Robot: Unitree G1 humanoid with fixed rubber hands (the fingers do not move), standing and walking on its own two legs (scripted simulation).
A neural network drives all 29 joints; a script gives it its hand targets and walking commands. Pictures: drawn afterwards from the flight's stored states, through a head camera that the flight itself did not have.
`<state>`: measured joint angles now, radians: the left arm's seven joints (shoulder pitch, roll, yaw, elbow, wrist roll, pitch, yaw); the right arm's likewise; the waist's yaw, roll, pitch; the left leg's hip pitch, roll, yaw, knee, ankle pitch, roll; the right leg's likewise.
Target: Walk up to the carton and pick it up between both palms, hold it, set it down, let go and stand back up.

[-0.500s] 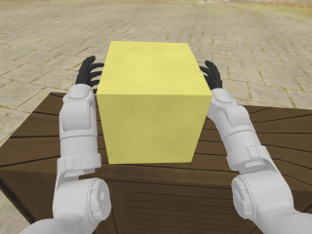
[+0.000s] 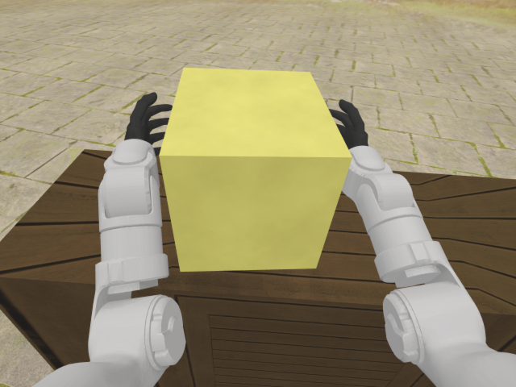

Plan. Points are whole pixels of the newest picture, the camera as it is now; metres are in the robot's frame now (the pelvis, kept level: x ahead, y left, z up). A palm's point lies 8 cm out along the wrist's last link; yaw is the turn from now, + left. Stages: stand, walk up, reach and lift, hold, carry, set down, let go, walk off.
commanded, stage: hold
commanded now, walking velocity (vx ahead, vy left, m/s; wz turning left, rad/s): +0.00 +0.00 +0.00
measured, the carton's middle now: (248, 166) +0.40 +0.00 +0.18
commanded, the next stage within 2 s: set down in 1.82 s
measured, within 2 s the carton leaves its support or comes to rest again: neither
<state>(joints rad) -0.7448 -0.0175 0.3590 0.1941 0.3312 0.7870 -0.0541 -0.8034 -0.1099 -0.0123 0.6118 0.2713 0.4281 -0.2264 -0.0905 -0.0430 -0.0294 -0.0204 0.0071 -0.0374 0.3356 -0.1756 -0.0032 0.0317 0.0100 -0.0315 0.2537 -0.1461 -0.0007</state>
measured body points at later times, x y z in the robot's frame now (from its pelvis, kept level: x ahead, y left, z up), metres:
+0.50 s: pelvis +0.00 +0.00 +0.00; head -0.07 +0.03 +0.44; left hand +0.38 +0.16 +0.24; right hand +0.38 -0.16 +0.23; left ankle +0.02 +0.12 -0.75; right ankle +0.01 -0.12 -0.75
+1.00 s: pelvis +0.00 +0.00 +0.00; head -0.07 +0.03 +0.44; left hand +0.38 +0.16 +0.24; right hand +0.38 -0.15 +0.23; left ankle +0.02 +0.12 -0.75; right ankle +0.01 -0.12 -0.75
